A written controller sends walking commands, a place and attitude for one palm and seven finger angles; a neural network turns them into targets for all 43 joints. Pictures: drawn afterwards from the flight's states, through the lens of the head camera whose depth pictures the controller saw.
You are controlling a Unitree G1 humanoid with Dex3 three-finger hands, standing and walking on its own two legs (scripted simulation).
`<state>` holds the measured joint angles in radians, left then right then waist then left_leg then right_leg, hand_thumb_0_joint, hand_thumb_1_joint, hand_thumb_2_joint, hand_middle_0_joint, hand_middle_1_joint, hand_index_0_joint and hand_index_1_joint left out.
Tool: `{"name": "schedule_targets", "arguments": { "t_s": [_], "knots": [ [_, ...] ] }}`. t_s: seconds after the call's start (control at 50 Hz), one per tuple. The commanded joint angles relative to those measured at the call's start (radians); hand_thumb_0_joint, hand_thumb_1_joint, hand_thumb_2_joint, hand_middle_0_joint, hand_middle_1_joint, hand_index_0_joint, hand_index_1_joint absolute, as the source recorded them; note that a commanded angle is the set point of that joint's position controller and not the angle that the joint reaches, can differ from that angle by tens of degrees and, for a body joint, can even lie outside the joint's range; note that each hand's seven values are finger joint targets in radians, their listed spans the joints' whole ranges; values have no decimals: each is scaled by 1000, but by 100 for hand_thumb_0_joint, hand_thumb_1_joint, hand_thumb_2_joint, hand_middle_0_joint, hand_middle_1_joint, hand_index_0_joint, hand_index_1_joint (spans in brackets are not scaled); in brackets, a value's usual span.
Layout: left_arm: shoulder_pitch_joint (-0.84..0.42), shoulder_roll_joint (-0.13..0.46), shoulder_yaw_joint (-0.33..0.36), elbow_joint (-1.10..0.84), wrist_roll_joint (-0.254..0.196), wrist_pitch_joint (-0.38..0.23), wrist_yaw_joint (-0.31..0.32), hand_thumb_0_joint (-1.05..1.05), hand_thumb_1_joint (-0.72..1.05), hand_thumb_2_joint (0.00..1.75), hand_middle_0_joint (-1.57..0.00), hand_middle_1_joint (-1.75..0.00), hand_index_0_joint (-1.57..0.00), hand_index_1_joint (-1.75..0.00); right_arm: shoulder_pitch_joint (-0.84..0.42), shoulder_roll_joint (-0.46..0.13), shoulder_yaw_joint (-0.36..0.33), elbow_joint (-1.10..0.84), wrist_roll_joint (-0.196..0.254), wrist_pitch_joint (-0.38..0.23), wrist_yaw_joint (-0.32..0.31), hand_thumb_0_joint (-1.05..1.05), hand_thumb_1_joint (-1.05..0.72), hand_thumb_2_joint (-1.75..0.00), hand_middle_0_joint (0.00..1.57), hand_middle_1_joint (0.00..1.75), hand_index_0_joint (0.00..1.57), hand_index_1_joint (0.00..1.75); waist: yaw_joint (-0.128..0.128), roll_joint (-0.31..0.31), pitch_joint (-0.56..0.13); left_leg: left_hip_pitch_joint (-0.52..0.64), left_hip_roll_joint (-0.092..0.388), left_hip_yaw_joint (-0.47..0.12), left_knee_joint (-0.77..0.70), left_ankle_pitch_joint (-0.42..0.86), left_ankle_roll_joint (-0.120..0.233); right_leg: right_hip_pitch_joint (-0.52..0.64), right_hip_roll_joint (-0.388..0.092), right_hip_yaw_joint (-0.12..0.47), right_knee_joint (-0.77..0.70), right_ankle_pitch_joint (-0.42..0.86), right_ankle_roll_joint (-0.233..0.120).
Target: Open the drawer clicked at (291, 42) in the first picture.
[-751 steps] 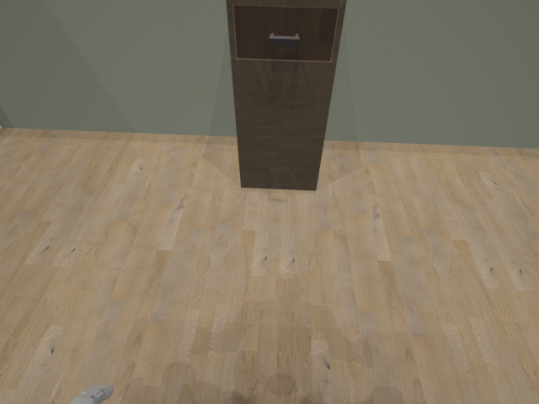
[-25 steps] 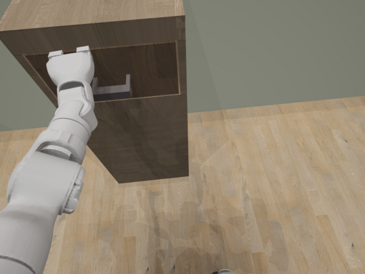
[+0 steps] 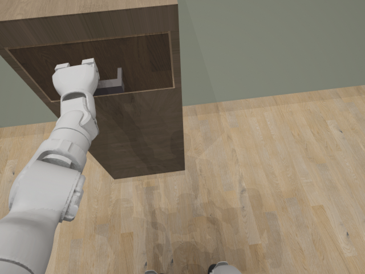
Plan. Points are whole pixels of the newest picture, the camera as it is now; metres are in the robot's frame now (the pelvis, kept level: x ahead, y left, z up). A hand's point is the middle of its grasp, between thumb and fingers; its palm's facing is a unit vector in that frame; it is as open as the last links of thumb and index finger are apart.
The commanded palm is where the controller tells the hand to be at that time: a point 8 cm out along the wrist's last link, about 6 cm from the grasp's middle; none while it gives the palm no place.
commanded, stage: lower the fingers behind the handle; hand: left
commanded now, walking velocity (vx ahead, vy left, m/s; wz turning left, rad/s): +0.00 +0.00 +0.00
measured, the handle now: (102, 80) +0.57 +0.17 +0.04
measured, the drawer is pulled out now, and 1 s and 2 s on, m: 0.00 0.00 0.01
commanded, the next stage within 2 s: close the thumb around the handle in 0.94 s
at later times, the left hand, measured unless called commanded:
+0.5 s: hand (92, 104) +0.52 +0.20 +0.02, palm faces -0.02 +0.02 -1.00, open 13.9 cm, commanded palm +0.51 +0.17 +0.07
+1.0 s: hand (91, 105) +0.52 +0.20 +0.02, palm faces -0.03 -0.01 -1.00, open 14.0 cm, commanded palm +0.50 +0.18 +0.06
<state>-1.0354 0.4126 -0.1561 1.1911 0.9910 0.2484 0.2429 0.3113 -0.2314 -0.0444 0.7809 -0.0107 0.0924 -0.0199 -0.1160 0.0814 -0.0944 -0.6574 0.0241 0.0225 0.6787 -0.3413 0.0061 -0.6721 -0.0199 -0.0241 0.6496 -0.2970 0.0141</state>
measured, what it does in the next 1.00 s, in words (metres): stands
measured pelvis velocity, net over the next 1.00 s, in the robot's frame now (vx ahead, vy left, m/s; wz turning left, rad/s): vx -0.01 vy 0.01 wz -0.01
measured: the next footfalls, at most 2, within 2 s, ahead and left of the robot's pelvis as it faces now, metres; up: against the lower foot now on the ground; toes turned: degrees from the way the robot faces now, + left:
none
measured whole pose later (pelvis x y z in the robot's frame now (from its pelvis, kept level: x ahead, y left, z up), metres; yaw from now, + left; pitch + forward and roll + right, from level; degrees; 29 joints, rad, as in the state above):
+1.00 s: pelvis -0.01 +0.01 -0.02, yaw +0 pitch +22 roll -2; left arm -1.02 0.46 -0.10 1.20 1.07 0.04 0.35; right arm 0.39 -0.26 -0.06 0.78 -0.05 0.02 0.00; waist -0.14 0.06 -0.14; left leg -0.83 0.03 0.01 0.85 -0.41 0.01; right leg -0.83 -0.01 -0.03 0.78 -0.34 0.02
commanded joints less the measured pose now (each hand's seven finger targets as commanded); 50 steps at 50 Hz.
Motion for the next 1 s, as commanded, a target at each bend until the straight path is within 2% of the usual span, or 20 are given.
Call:
{"name": "schedule_targets", "arguments": {
  "t_s": [0.0, 0.04, 0.06, 0.08, 0.1, 0.14, 0.16, 0.22, 0.34, 0.36, 0.4, 0.42, 0.5, 0.54, 0.7, 0.76, 0.84, 0.9, 0.96, 0.98],
  "knots": [
    [-436, 133, 3, -232, 31, -214, -101, 0, -50, 30, -30, -120, -30, -120, 167, -197, -59, -51, -8, -38, -55, 0, -90, -90, 20, 30, 20, 30, -101, -105, -398, 291, -41, -25, -15, 372, 47, 172, 60, -6, -56, 341, -16],
    [-387, 199, 73, -241, 58, -306, -79, 0, -50, 30, -30, -120, -30, -120, 179, -184, -52, -62, -14, -43, -58, 0, -90, -90, 20, 30, 20, 30, -70, -71, -368, 233, -44, -22, -4, 353, 43, 157, 58, -2, -29, 316, -28],
    [-363, 198, 74, -248, 67, -331, -61, 0, -50, 30, -30, -120, -30, -120, 172, -181, -52, -69, -17, -48, -56, 0, -90, -90, 20, 30, 20, 30, -56, -37, -370, 225, -45, -17, 5, 355, 39, 148, 59, 0, -17, 306, -36],
    [-362, 91, -2, -247, 58, -350, -51, 0, -50, 30, -30, -120, -30, -120, 179, -167, -53, -74, -20, -57, -49, 0, -90, -90, 20, 30, 20, 30, -74, -42, -340, 221, -42, -21, 10, 344, 38, 116, 61, -6, -13, 285, -35],
    [-332, 44, -20, -252, 53, -370, -40, 0, -50, 30, -30, -120, -30, -120, 188, -162, -61, -75, -17, -65, -41, 0, -90, -90, 20, 30, 20, 30, -70, -40, -322, 225, -37, -24, 19, 351, 33, 80, 64, -13, -8, 268, -38],
    [-361, 39, -19, -272, 62, -389, 5, 0, -50, 30, -30, -120, -30, -120, 200, -168, -71, -69, -18, -74, -24, 0, -90, -90, 20, 30, 20, 30, -75, -13, -323, 232, -27, -38, 37, 359, 22, 12, 70, -18, 9, 231, -42],
    [-393, 11, -33, -280, 60, -388, 29, 0, -50, 30, -30, -120, -30, -120, 208, -166, -78, -63, -19, -79, -16, 0, -90, -90, 20, 30, 20, 30, -84, -26, -346, 243, -27, -41, 48, 377, 24, 3, 72, -21, 16, 234, -42],
    [-431, 28, -6, -256, 70, -348, 104, 0, -50, 30, -30, -120, -30, -120, 229, -175, -89, -43, -25, -88, 5, 0, -90, -90, 20, 30, 20, 30, -90, 6, -431, 265, -22, -55, 75, 414, 14, -28, 74, -26, 45, 235, -42],
    [-557, 60, -1, -193, 101, -215, 175, 0, -50, 30, -30, -120, -30, -120, 236, -188, -87, -14, -29, -79, 27, 0, -90, -90, 20, 30, 20, 30, -120, 43, -478, 255, -25, -62, 89, 393, 9, -61, 76, -34, 56, 215, -43],
    [-595, 56, -9, -210, 99, -205, 172, 0, -50, 30, -30, -120, -30, -120, 231, -190, -87, -14, -33, -77, 25, 0, -90, -90, 20, 30, 20, 30, -129, 50, -496, 270, -25, -61, 93, 414, 10, -58, 77, -33, 55, 231, -42],
    [-572, 102, 26, -209, 98, -190, 163, 0, -50, 30, -30, -120, -30, -120, 234, -186, -83, -24, -35, -74, 22, 0, -90, -90, 20, 30, 20, 30, -107, 83, -565, 292, -27, -56, 102, 449, 11, -19, 77, -29, 65, 258, -42],
    [-568, 97, 19, -204, 97, -180, 156, 0, -50, 30, -30, -120, -30, -120, 234, -186, -80, -27, -36, -70, 21, 0, -90, -90, 20, 30, 20, 30, -111, 83, -574, 298, -26, -57, 106, 472, 10, -11, 78, -31, 67, 275, -41],
    [-497, 68, -6, -115, 93, -162, 114, 0, -50, 30, -30, -120, -30, -120, 232, -186, -70, -32, -29, -65, 14, 0, -90, -90, 20, 30, 20, 30, -126, 7, -462, 222, -25, -54, 90, 379, 19, -21, 83, -37, 47, 232, -36],
    [-488, 103, 15, -102, 84, -174, 99, 0, -50, 30, -30, -120, -30, -120, 230, -188, -62, -38, -29, -68, 5, 0, -90, -90, 20, 30, 20, 30, -127, -30, -429, 169, -30, -46, 81, 319, 28, 4, 79, -29, 43, 225, -34],
    [-426, 116, 31, -135, 85, -256, 78, 0, -50, 30, -30, -120, -30, -120, 246, -181, -63, -51, -29, -84, -1, 0, -90, -90, 20, 30, 20, 30, -104, -27, -424, 144, -29, -43, 86, 288, 31, -2, 79, -24, 54, 200, -37],
    [-453, 109, 27, -175, 83, -272, 90, 0, -50, 30, -30, -120, -30, -120, 252, -183, -67, -50, -31, -88, 2, 0, -90, -90, 20, 30, 20, 30, -103, -7, -461, 159, -29, -44, 92, 309, 28, -3, 78, -23, 63, 210, -39],
    [-437, 143, 56, -155, 89, -260, 114, 0, -50, 30, -30, -120, -30, -120, 264, -185, -69, -39, -30, -86, 5, 0, -90, -90, 20, 30, 20, 30, -104, -21, -464, 146, -29, -40, 101, 324, 30, 6, 78, -21, 65, 233, -36],
    [-450, 121, 40, -188, 88, -251, 124, 0, -50, 30, -30, -120, -30, -120, 262, -182, -74, -40, -32, -84, 12, 0, -90, -90, 20, 30, 20, 30, -93, 33, -494, 191, -28, -41, 101, 370, 23, 5, 79, -23, 64, 250, -39],
    [-417, 174, 85, -160, 88, -231, 129, 0, -50, 30, -30, -120, -30, -120, 256, -190, -70, -40, -29, -74, 12, 0, -90, -90, 20, 30, 20, 30, -87, -8, -490, 164, -31, -34, 98, 370, 26, 45, 80, -20, 58, 276, -38],
    [-430, 159, 60, -157, 92, -226, 128, 0, -50, 30, -30, -120, -30, -120, 254, -186, -68, -42, -27, -73, 9, 0, -90, -90, 20, 30, 20, 30, -94, -6, -474, 151, -32, -31, 94, 351, 28, 45, 78, -18, 54, 270, -35]
  ]
}}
